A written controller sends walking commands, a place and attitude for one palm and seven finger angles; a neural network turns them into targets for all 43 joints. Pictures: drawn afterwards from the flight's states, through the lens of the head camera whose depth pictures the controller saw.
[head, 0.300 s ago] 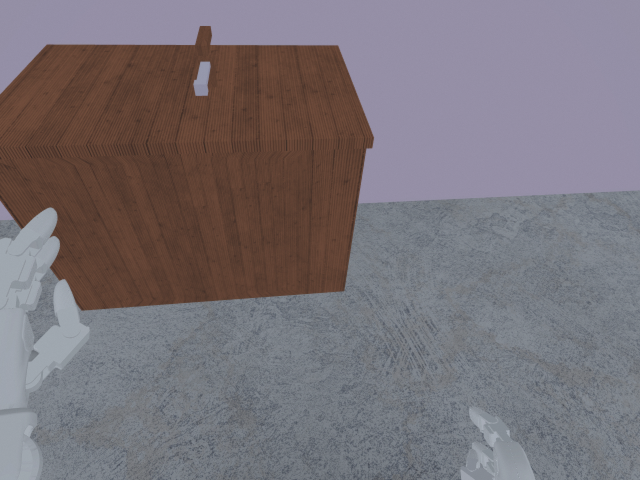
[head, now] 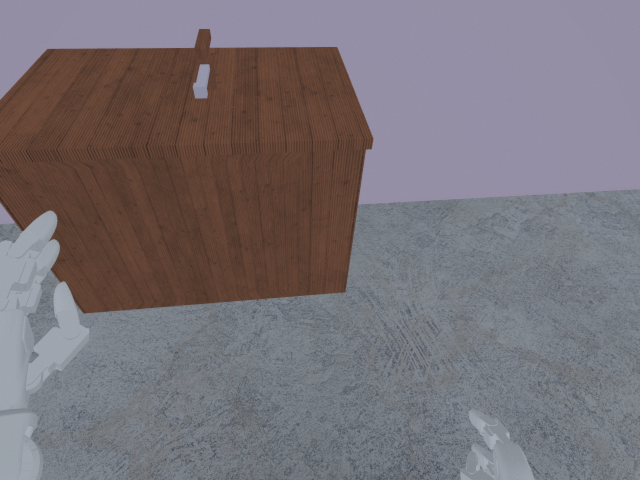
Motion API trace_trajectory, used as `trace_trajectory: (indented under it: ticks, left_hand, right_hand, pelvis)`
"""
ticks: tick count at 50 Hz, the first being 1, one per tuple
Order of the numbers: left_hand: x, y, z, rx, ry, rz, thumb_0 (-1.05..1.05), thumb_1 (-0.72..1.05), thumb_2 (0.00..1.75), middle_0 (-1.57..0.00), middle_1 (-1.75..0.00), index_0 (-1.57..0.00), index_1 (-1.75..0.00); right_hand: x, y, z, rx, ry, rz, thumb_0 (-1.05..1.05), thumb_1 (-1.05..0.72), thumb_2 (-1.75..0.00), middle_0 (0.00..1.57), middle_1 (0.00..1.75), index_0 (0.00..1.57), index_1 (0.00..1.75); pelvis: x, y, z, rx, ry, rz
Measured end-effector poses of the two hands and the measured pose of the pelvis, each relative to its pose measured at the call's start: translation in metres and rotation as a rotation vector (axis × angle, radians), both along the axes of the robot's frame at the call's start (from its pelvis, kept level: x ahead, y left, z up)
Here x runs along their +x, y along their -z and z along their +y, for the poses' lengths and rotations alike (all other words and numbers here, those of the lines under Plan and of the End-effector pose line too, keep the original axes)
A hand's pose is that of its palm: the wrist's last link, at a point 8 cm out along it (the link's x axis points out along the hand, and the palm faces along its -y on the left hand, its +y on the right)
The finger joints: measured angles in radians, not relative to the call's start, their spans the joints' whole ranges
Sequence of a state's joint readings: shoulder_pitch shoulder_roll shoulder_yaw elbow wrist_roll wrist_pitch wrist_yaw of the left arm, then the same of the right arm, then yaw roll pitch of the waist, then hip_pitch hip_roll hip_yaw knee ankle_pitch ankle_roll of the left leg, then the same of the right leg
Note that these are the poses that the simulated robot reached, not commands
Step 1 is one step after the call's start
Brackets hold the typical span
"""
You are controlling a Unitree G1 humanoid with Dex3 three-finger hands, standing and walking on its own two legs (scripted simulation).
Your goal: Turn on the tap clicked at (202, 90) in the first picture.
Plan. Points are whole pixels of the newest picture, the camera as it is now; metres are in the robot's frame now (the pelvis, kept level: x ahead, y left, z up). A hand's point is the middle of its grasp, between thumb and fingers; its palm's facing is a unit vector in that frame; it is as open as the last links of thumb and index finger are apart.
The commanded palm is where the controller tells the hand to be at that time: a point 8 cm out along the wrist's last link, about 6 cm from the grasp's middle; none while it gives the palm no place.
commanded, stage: look at it before walking up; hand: left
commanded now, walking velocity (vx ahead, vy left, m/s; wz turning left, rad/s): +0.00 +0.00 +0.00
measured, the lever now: (200, 90) +0.92 +0.35 +0.04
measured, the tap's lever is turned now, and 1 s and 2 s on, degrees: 0 0 0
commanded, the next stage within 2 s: turn to face it in 0.10 s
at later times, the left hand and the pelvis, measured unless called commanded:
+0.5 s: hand (102, 326) +0.22 +0.23 +0.15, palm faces +0.37 -0.86 -0.35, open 7.4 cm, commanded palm +0.17 +0.27 +0.18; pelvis -0.01 +0.00 +0.00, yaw -3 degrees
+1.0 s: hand (113, 307) +0.24 +0.22 +0.16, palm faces +0.34 -0.85 -0.40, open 7.4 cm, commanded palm +0.19 +0.27 +0.18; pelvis +0.01 +0.00 -0.01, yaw -4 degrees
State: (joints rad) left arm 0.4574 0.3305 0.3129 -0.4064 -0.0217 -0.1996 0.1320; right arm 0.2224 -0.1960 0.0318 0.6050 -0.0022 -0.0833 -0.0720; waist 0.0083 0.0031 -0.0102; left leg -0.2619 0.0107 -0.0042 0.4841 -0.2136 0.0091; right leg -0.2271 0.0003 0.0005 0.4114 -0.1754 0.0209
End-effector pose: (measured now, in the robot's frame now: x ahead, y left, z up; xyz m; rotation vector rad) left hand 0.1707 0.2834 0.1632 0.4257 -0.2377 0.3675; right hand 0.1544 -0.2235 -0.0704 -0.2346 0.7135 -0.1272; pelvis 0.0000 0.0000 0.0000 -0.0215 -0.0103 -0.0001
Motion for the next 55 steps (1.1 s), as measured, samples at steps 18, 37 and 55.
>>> trace_trajectory:
  ticks: [18,37,55]
  left_hand:
    - [0.0,-0.002,-0.004,0.009,0.004,-0.001,0.01,0.89,0.9,-0.21,-0.3,-0.21,-0.31]
    - [0.015,-0.004,-0.03,0.029,0.099,-0.03,0.01,0.89,0.9,-0.21,-0.3,-0.21,-0.31]
    - [0.044,-0.004,-0.003,0.069,0.061,-0.078,0.01,0.89,0.9,-0.21,-0.3,-0.21,-0.31]
  right_hand:
    - [-0.008,0.003,-0.006,0.009,0.023,0.001,0.01,-0.91,-0.9,0.2,0.3,0.21,0.3]
    - [-0.033,0.01,-0.032,0.008,0.12,-0.009,0.01,-0.91,-0.9,0.2,0.3,0.21,0.3]
    - [-0.028,0.032,-0.022,-0.02,0.163,0.058,0.01,-0.91,-0.9,0.2,0.3,0.21,0.29]
  pelvis:
    - [-0.003,0.001,-0.002,0.002,0.026,0.002]
    - [-0.012,0.009,-0.009,0.015,0.098,0.013]
    - [0.03,0.017,0.012,0.025,0.075,0.005]
